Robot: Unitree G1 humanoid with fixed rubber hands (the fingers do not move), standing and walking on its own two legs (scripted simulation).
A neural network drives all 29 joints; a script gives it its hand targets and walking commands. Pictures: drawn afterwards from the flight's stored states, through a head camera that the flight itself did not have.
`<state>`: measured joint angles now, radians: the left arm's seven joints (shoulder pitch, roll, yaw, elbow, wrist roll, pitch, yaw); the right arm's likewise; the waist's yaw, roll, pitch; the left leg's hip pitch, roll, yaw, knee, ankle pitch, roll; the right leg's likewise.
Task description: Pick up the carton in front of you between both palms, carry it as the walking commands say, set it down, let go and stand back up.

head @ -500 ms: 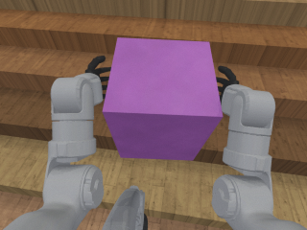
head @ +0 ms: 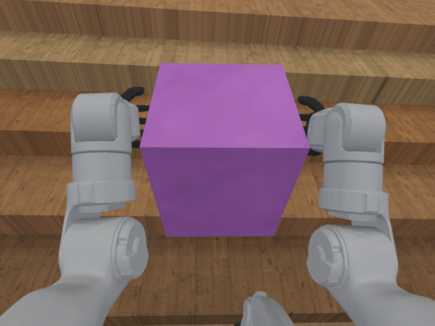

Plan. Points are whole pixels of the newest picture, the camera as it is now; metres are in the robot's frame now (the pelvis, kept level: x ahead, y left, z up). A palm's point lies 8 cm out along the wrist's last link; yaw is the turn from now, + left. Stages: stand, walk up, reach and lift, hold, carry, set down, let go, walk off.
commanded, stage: carry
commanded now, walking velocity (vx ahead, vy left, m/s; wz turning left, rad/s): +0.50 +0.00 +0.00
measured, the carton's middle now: (220, 155) +0.40 +0.01 +0.13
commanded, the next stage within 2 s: none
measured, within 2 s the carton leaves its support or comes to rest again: neither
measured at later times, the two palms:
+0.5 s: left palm out of the picture +0.65 +0.25 +0.34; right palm out of the picture +0.69 -0.05 +0.33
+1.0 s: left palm out of the picture +0.96 +0.30 +0.47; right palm out of the picture +0.95 +0.00 +0.48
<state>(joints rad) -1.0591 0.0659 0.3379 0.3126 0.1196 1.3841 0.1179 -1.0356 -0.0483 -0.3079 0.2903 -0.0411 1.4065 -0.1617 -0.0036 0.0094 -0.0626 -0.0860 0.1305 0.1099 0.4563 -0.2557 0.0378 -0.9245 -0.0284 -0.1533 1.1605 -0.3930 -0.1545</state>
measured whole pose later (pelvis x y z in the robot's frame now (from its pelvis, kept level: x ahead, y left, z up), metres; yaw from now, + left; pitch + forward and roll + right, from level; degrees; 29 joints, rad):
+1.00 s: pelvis +0.58 +0.14 +0.28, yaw +0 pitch +4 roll -4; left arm -0.93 0.03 0.26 0.16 0.09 1.35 0.12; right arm -0.88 -0.02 -0.30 0.13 -0.03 1.35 -0.14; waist -0.01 0.00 -0.05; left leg -0.03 0.06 0.12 0.31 -0.23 0.08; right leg -1.02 -0.02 -0.20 1.33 -0.40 -0.17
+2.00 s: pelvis +1.16 +0.26 +0.56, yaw +1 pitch +5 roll -3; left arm -0.96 0.07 0.24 0.31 0.06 1.36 0.13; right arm -0.91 -0.02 -0.31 0.24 -0.07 1.39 -0.14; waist 0.02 0.00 -0.12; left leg -0.03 0.13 0.15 0.31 -0.21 0.09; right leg -0.98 -0.06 -0.18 1.29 -0.44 -0.14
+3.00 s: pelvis +1.74 +0.35 +0.81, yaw +2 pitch +5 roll +0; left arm -0.95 0.08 0.29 0.30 0.06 1.38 0.12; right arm -0.93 0.00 -0.29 0.26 -0.08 1.38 -0.15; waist -0.03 -0.04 -0.13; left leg -0.19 -0.01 0.12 0.49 -0.38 0.05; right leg -0.79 -0.09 -0.06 0.86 -0.09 -0.04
